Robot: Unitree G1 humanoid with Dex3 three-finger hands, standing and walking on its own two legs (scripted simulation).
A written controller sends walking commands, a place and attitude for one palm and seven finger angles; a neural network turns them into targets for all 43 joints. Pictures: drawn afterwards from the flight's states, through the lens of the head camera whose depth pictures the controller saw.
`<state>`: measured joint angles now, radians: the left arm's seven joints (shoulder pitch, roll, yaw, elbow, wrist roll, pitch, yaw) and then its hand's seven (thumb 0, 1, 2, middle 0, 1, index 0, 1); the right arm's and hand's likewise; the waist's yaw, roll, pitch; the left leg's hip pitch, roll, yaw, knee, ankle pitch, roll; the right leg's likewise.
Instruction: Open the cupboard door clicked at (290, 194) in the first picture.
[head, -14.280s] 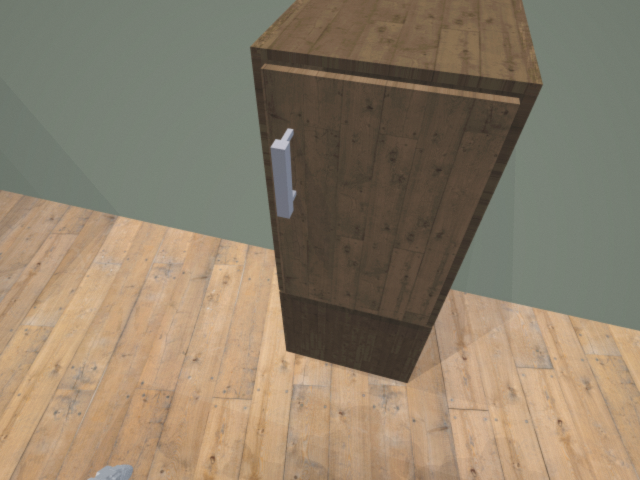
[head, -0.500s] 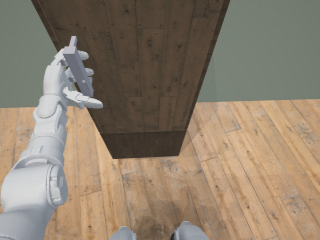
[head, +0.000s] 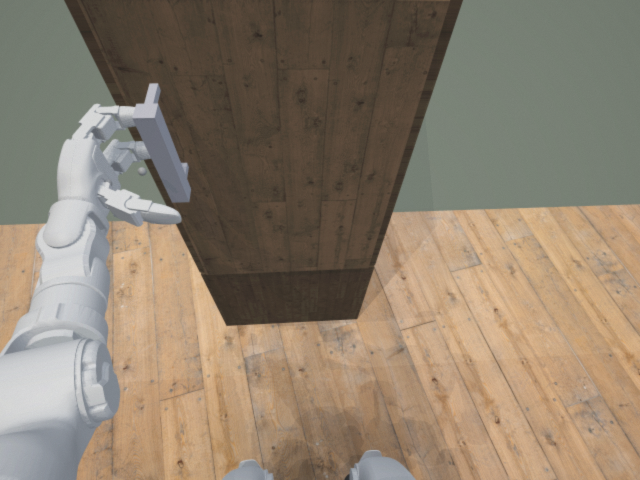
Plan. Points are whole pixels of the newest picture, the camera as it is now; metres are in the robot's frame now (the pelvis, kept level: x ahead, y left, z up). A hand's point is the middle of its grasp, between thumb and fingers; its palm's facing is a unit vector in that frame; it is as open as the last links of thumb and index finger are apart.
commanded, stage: move the hooked fingers beside the handle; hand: left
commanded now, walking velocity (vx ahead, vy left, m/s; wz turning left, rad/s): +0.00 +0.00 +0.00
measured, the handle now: (168, 146) +0.52 +0.18 +0.09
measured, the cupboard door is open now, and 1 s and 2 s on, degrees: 0 0 0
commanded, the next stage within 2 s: slide the fingers in behind the handle in 1.46 s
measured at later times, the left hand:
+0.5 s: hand (125, 172) +0.48 +0.22 +0.09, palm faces +0.00 -1.00 -0.02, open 13.9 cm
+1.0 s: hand (118, 175) +0.47 +0.22 +0.10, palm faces +0.00 -1.00 +0.00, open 14.0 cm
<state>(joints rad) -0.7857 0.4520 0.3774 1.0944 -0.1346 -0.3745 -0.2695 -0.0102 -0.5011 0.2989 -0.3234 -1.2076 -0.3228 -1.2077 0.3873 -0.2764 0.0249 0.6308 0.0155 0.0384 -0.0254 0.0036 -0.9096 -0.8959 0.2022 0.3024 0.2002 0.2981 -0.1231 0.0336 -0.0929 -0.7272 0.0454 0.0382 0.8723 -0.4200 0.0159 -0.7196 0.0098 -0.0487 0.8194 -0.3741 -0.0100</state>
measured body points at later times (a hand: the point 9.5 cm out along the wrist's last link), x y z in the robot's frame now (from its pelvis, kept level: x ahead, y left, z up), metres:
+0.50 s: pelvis +0.00 +0.01 +0.00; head +0.10 +0.02 +0.44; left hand +0.47 +0.27 +0.09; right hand +0.03 -0.26 -0.12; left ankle +0.00 +0.11 -0.70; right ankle +0.01 -0.12 -0.70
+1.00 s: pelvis +0.00 +0.01 +0.00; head +0.09 +0.02 +0.44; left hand +0.46 +0.28 +0.10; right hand +0.05 -0.26 -0.11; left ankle +0.00 +0.11 -0.70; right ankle +0.01 -0.12 -0.70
